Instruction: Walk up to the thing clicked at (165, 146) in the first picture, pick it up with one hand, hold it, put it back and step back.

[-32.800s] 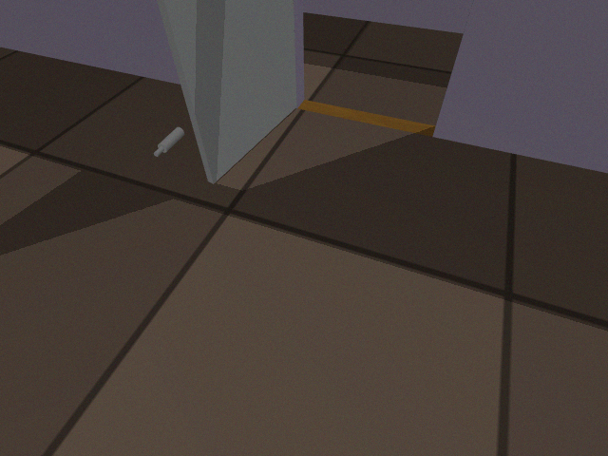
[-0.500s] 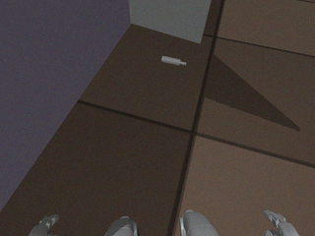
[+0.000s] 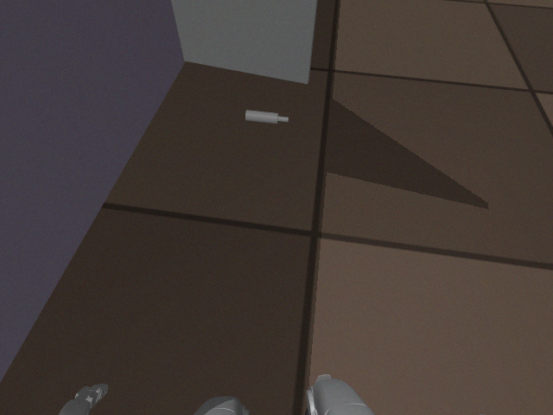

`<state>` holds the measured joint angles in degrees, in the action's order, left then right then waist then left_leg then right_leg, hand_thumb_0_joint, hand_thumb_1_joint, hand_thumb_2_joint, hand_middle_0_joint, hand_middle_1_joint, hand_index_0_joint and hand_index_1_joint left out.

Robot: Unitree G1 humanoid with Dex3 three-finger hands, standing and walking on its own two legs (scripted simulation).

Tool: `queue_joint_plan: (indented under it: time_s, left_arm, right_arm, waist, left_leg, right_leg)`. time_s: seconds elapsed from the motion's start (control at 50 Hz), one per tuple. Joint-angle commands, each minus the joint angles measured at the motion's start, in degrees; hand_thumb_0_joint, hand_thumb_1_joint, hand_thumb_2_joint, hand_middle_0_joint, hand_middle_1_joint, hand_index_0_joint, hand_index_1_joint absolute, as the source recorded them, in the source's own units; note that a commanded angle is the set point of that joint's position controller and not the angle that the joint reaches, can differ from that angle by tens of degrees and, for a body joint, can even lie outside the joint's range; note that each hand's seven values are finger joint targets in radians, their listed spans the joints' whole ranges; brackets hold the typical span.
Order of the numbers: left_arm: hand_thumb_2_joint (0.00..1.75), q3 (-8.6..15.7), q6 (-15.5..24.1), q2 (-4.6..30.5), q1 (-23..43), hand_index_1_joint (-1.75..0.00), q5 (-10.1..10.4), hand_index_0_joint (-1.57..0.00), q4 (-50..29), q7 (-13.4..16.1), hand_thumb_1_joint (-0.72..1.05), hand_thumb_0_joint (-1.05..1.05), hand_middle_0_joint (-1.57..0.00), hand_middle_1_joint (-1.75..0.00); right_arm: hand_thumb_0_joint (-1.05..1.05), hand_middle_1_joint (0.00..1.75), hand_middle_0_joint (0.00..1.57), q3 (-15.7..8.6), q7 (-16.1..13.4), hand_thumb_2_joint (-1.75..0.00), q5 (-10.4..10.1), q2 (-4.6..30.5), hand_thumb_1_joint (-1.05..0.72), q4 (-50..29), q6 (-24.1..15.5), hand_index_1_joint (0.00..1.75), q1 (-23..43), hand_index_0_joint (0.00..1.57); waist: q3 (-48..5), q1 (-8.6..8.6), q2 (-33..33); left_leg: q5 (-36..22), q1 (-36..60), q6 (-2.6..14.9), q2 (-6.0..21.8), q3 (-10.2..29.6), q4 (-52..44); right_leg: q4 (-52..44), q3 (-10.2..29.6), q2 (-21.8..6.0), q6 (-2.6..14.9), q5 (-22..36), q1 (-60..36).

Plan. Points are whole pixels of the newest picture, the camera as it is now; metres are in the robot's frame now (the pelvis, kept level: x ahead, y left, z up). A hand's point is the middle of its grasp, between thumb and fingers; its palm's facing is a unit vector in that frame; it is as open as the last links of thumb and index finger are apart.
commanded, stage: walk up
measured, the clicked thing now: (267, 117) +1.55 +0.12 -0.71
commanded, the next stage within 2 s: stand in 1.16 s
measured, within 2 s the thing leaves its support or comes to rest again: neither
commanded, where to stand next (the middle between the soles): +0.05 -0.01 m, yaw -5 degrees
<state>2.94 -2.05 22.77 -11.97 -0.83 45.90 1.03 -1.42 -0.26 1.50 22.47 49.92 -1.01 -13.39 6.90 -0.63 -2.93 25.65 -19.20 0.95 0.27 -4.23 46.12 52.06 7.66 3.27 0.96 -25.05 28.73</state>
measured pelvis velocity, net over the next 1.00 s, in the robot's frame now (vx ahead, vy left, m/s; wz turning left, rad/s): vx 0.00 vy -0.01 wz -0.13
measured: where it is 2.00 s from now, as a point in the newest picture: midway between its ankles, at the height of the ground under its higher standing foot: outside the picture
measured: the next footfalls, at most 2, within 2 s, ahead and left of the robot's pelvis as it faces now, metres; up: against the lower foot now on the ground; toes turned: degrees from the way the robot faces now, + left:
right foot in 0.24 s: +0.04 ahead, -0.15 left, +0.00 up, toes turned -2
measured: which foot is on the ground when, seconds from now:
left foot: down 0.00-1.00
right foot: up 0.00-0.22, down 0.24-1.00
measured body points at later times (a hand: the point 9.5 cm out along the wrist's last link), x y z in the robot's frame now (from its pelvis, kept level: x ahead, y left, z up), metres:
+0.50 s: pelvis -0.02 -0.02 +0.02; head -0.01 -0.03 +0.47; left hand +0.10 +0.28 -0.09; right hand +0.03 -0.33 -0.11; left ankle +0.00 +0.12 -0.70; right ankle +0.00 -0.15 -0.70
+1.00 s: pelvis +0.00 -0.01 +0.04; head +0.02 -0.01 +0.49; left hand +0.14 +0.28 -0.09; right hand +0.05 -0.33 -0.09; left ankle +0.00 +0.12 -0.70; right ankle +0.00 -0.15 -0.70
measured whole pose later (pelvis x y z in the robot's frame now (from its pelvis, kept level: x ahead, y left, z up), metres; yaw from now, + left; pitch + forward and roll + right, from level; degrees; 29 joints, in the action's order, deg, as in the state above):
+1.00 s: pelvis +0.00 -0.01 +0.04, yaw -7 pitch -2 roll +0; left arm 0.2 0.8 19.6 -2.9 0.0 65.1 0.1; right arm -1.0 0.7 0.4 21.4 63.7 -0.7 -4.6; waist 3.3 0.8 0.1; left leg 15.4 -7.9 -1.2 3.0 -5.4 25.1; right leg 26.1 5.9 -0.2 -1.9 -12.6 11.9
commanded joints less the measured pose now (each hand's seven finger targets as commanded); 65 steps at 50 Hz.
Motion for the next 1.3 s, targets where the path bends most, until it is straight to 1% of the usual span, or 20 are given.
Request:
queue_joint_plan:
  time_s: [0.0, 0.04, 0.12, 0.18, 0.2, 0.22, 0.24, 0.26, 0.28, 0.32, 0.38, 0.4, 0.42, 0.44, 0.46, 0.52, 0.6, 0.72, 0.94, 1.28]
  left_arm:
    - [0.90, 4.3, 2.4, 14.7, 2.0, -0.30, -0.1, -0.20, -3.3, 0.4, 0.90, 0.00, -0.20, -0.30]
    - [0.90, 4.1, 2.6, 12.1, 0.3, -0.30, 0.8, -0.20, -1.8, -0.3, 0.90, 0.00, -0.20, -0.30]
    - [0.90, 3.1, 3.5, 9.4, 1.6, -0.30, 0.9, -0.20, -1.0, -1.0, 0.90, 0.00, -0.20, -0.30]
    - [0.90, 2.7, 4.3, 8.6, -2.7, -0.30, 0.4, -0.20, 2.7, -0.3, 0.90, 0.00, -0.20, -0.30]
    - [0.90, 3.2, 4.6, 9.9, -3.6, -0.30, 0.0, -0.20, 3.9, 0.1, 0.90, 0.00, -0.20, -0.30]
    - [0.90, 4.0, 5.1, 12.2, -4.8, -0.30, -0.4, -0.20, 4.4, 0.5, 0.90, 0.00, -0.20, -0.30]
    - [0.90, 4.5, 5.6, 15.0, -4.6, -0.30, -1.0, -0.20, 4.1, 0.8, 0.90, 0.00, -0.20, -0.30]
    - [0.90, 4.1, 5.5, 16.8, -1.0, -0.30, -0.5, -0.20, 3.4, 0.8, 0.90, 0.00, -0.20, -0.30]
    - [0.90, 3.9, 5.3, 17.2, 1.9, -0.30, -0.5, -0.20, 2.8, 0.6, 0.90, 0.00, -0.20, -0.30]
    - [0.90, 2.8, 5.1, 14.4, 5.6, -0.30, -0.4, -0.20, 2.8, 0.3, 0.90, 0.00, -0.20, -0.30]
    - [0.90, 2.1, 4.8, 12.0, 8.8, -0.30, 0.2, -0.20, 3.7, 0.1, 0.90, 0.00, -0.20, -0.30]
    - [0.90, 1.7, 4.7, 10.8, 7.9, -0.30, 0.3, -0.20, 3.8, -0.2, 0.90, 0.00, -0.20, -0.30]
    - [0.90, 1.3, 4.4, 9.5, 6.6, -0.30, 0.7, -0.20, 4.8, -0.5, 0.90, 0.00, -0.20, -0.30]
    - [0.90, 1.5, 4.3, 10.3, 5.4, -0.30, 0.6, -0.20, 6.7, -0.5, 0.90, 0.00, -0.20, -0.30]
    - [0.90, 1.6, 4.5, 10.5, 5.1, -0.30, 0.1, -0.20, 7.9, -0.4, 0.90, 0.00, -0.20, -0.30]
    - [0.90, 1.8, 5.1, 12.4, 8.7, -0.30, 0.3, -0.20, 8.7, -0.5, 0.90, 0.00, -0.20, -0.30]
    - [0.90, 0.8, 4.7, 9.4, 9.2, -0.30, 0.9, -0.20, 10.7, -0.6, 0.90, 0.00, -0.20, -0.30]
    - [0.90, 0.4, 4.7, 9.2, 10.4, -0.30, 1.2, -0.20, 13.0, -0.4, 0.90, 0.00, -0.20, -0.30]
    - [0.90, -0.3, 4.1, 9.3, 12.0, -0.30, 0.8, -0.20, 16.1, -0.3, 0.90, 0.00, -0.20, -0.30]
    - [0.90, -0.6, 4.1, 8.9, 11.1, -0.30, 0.5, -0.20, 16.4, -0.3, 0.90, 0.00, -0.20, -0.30]
  right_arm:
    - [0.00, 0.30, 0.20, -5.5, -1.2, -0.90, 0.1, 17.8, -0.90, -5.4, -2.7, 0.30, 3.5, 0.20]
    - [0.00, 0.30, 0.20, -4.5, -1.6, -0.90, 0.2, 15.3, -0.90, -4.7, -2.8, 0.30, 2.5, 0.20]
    - [0.00, 0.30, 0.20, -4.6, -0.8, -0.90, 0.3, 16.0, -0.90, -3.7, -1.8, 0.30, 0.4, 0.20]
    - [0.00, 0.30, 0.20, -4.1, -0.4, -0.90, -0.3, 15.3, -0.90, -4.1, -0.3, 0.30, 1.6, 0.20]
    - [0.00, 0.30, 0.20, -3.5, -0.2, -0.90, -0.7, 13.3, -0.90, -4.1, 0.1, 0.30, 1.3, 0.20]
    - [0.00, 0.30, 0.20, -2.5, -0.2, -0.90, -1.0, 10.8, -0.90, -4.4, 0.1, 0.30, 0.5, 0.20]
    - [0.00, 0.30, 0.20, -1.4, -0.1, -0.90, -1.4, 7.7, -0.90, -5.2, -0.1, 0.30, 0.5, 0.20]
    - [0.00, 0.30, 0.20, -2.0, -0.7, -0.90, -1.4, 9.6, -0.90, -4.7, 0.5, 0.30, 2.9, 0.20]
    - [0.00, 0.30, 0.20, -2.9, -0.9, -0.90, -1.0, 11.5, -0.90, -3.0, 0.5, 0.30, 2.0, 0.20]
    - [0.00, 0.30, 0.20, -3.2, -0.2, -0.90, -1.6, 12.2, -0.90, -1.1, 0.0, 0.30, 1.4, 0.20]
    - [0.00, 0.30, 0.20, -2.9, 0.2, -0.90, -1.0, 11.1, -0.90, 2.5, -0.8, 0.30, -2.3, 0.20]
    - [0.00, 0.30, 0.20, -3.1, 0.0, -0.90, -0.5, 12.3, -0.90, 2.5, -1.1, 0.30, -1.5, 0.20]
    - [0.00, 0.30, 0.20, -3.1, 0.0, -0.90, -0.3, 13.9, -0.90, 1.8, -1.4, 0.30, 1.9, 0.20]
    - [0.00, 0.30, 0.20, -3.0, 0.4, -0.90, -0.7, 14.7, -0.90, 1.9, -1.3, 0.30, 5.2, 0.20]
    - [0.00, 0.30, 0.20, -2.5, 0.6, -0.90, -0.8, 13.8, -0.90, 2.3, -0.9, 0.30, 6.7, 0.20]
    - [0.00, 0.30, 0.20, -1.5, 0.8, -0.90, -0.5, 10.8, -0.90, 4.8, -1.0, 0.30, 4.0, 0.20]
    - [0.00, 0.30, 0.20, -1.7, 0.8, -0.90, -0.8, 12.2, -0.90, 7.2, -1.7, 0.30, 6.3, 0.20]
    - [0.00, 0.30, 0.20, -1.4, 0.1, -0.90, -1.1, 11.6, -0.90, 9.3, -2.0, 0.30, 6.6, 0.20]
    - [0.00, 0.30, 0.20, -1.9, 0.3, -0.90, -1.2, 10.6, -0.90, 10.6, -0.8, 0.30, 11.3, 0.20]
    - [0.00, 0.30, 0.20, -2.1, 0.0, -0.90, -1.0, 9.9, -0.90, 11.7, -0.5, 0.30, 12.3, 0.20]
  waist:
    - [-1.8, 0.76, 8.7]
    - [-2.4, 0.23, 10.2]
    - [-5.7, 2.51, 17.3]
    - [-9.2, 0.56, 16.4]
    - [-9.8, 0.02, 13.3]
    - [-11.1, -0.62, 7.4]
    - [-11.7, -0.55, -3.1]
    - [-10.1, -0.65, -3.8]
    - [-7.9, 0.56, -4.5]
    - [-5.6, 2.56, -3.3]
    - [-6.9, 3.84, -3.8]
    - [-8.3, 3.40, -1.9]
    - [-6.9, 1.81, 0.5]
    - [-5.1, -0.04, 1.5]
    - [-4.0, -0.55, 0.8]
    - [-3.5, 1.85, -3.0]
    - [-5.5, 0.70, 3.4]
    - [-11.1, 1.19, 2.8]
    - [-8.8, 1.51, 3.1]
    - [-11.6, 1.71, 2.0]
  left_leg:
    - [-18.8, 1.7, 15.17, 23.8, 26.6, -22.4]
    - [-31.7, 6.7, 9.32, 15.9, 14.4, -18.2]
    - [-33.1, 8.8, 8.11, 13.3, 9.2, -16.0]
    - [-29.1, 7.0, 6.58, 11.1, 5.0, -9.0]
    - [-27.5, 3.1, 5.00, 10.3, 4.2, -5.8]
    - [-22.3, -3.7, 3.28, 9.3, 4.5, -1.6]
    - [-9.2, -11.4, 0.55, 5.7, 2.6, 4.3]
    - [9.8, -8.1, 0.49, 4.3, 4.5, 5.4]
    - [10.0, -2.6, 0.21, 5.4, 5.8, 5.8]
    - [6.1, 0.6, 1.12, 4.8, 5.0, -1.1]
    - [-11.5, 8.0, 1.35, 4.5, 4.3, -15.1]
    - [-10.4, 10.1, 2.45, 7.0, 8.0, -18.2]
    - [-2.0, 6.1, 4.05, 10.5, 14.3, -22.2]
    - [6.0, -0.2, 5.24, 12.1, 15.4, -22.9]
    - [7.0, -3.2, 4.17, 11.2, 13.2, -21.7]
    - [-2.9, 1.5, 0.96, 4.4, 4.6, -17.2]
    - [-5.6, 3.9, 2.01, 8.3, 8.6, -24.7]
    - [-19.8, 9.3, 1.34, 8.5, 5.5, -24.5]
    - [-16.5, 12.6, 0.98, 8.2, 3.4, -26.5]
    - [-27.2, 18.1, -0.71, 8.4, 4.3, -28.7]
  right_leg:
    - [10.7, 2.5, -2.5, -0.11, -6.5, 3.0]
    - [7.6, -0.6, -0.6, 0.42, -2.3, 4.0]
    - [-6.5, -8.5, -1.1, -0.38, -0.2, -4.7]
    - [-21.6, -11.7, 0.8, 0.30, 10.0, -14.2]
    - [-24.3, -10.0, 0.5, 1.02, 13.9, -20.1]
    - [-23.3, -1.7, -3.3, 2.46, 17.0, -26.8]
    - [-26.6, 14.8, -13.6, 5.90, 19.7, -29.9]
    - [-27.6, 22.2, -21.7, 13.94, 16.9, -19.7]
    - [-26.7, 22.4, -21.9, 15.27, 14.8, -12.0]
    - [-27.2, 12.4, -15.8, 10.35, 9.1, -8.1]
    - [-22.7, 4.7, -9.3, 4.62, 8.1, -5.9]
    - [-20.0, 3.4, -8.2, 3.60, 10.6, -4.5]
    - [-19.4, 1.4, -5.5, 1.98, 6.9, -4.5]
    - [-20.6, 0.0, -4.5, 2.06, -0.4, -9.8]
    - [-23.7, 2.1, -5.4, 2.54, -1.4, -13.5]
    - [-29.7, 10.2, -10.3, 4.26, -0.6, -10.0]
    - [-25.9, 2.1, -6.3, 2.08, 10.3, -13.3]
    - [-24.3, 1.0, -7.8, 1.36, 27.1, -19.3]
    - [-29.2, 1.1, -8.0, 0.42, 26.6, -18.2]
    - [-31.7, 0.1, -9.2, -0.21, 33.5, -21.2]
